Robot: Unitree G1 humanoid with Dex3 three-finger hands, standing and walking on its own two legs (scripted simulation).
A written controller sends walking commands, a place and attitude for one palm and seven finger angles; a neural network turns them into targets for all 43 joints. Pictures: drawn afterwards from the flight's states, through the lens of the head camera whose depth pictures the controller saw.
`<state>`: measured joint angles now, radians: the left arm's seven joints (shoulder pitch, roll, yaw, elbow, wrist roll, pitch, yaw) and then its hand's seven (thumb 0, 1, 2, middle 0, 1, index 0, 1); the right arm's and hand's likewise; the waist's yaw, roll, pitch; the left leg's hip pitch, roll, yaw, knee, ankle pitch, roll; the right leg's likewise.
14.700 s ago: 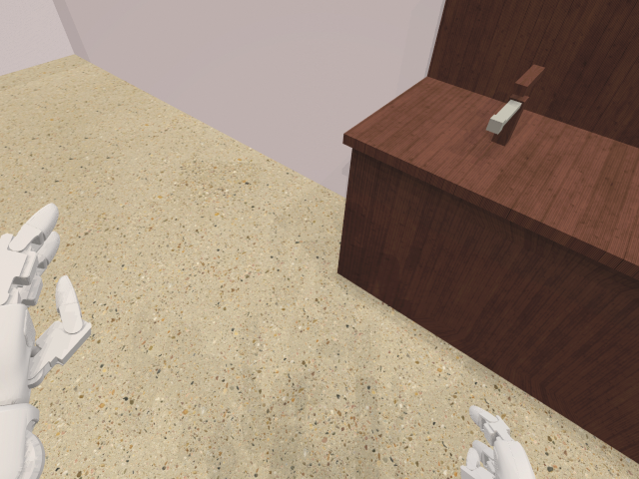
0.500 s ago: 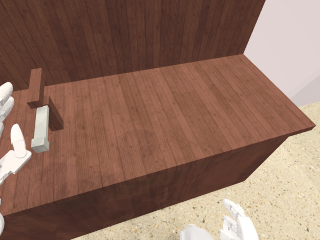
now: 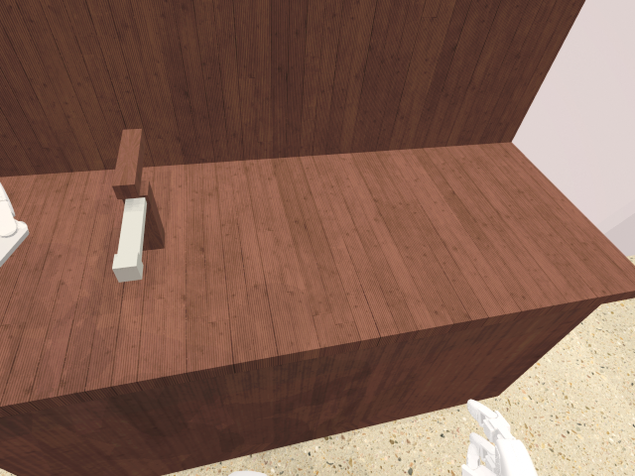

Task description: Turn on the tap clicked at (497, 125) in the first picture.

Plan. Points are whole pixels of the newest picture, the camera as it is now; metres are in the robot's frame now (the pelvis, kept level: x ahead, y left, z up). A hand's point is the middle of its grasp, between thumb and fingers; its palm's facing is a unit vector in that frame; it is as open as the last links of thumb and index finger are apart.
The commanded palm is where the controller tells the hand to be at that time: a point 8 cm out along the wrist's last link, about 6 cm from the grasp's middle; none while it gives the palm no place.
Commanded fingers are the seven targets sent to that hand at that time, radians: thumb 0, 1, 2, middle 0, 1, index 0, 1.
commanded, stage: come to a stop and stand still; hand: left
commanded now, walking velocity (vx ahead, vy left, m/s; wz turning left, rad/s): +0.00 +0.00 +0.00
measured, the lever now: (128, 267) +0.32 +0.30 +0.07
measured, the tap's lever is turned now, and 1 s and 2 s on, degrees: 0 0 0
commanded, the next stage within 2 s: look again from close up in 1.68 s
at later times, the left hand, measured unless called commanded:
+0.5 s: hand out of the picture +0.18 +0.30 +0.20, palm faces +0.46 -0.81 -0.35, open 7.4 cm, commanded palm +0.14 +0.32 +0.20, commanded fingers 0.00 0.90 0.90 -0.20 -0.30 -0.20 -0.30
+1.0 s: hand (46, 297) +0.19 +0.28 +0.18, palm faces +0.46 -0.82 -0.35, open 7.4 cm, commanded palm +0.14 +0.30 +0.20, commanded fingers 0.00 0.90 0.90 -0.20 -0.30 -0.20 -0.30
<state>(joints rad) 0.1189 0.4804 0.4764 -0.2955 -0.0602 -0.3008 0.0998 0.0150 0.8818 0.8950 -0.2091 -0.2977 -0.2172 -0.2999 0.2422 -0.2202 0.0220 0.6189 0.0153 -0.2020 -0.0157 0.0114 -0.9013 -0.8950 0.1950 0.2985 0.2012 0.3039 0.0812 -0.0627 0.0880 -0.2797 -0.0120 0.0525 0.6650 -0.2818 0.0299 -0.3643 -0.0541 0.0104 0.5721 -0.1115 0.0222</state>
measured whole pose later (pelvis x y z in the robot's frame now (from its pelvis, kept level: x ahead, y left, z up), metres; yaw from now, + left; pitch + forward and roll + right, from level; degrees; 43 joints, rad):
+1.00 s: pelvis -0.01 +0.02 +0.02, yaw +3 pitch -3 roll -1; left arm 0.36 0.32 0.35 -0.39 -0.01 -0.23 0.08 0.01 0.89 0.90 -0.20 -0.30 -0.21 -0.30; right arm 0.25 -0.20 0.02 0.60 0.01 -0.16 -0.01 0.01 -0.90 -0.89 0.20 0.30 0.20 0.30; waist 0.04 0.00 0.04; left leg -0.28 0.01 0.10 0.51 -0.19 0.05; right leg -0.26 0.02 0.04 0.46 -0.14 0.01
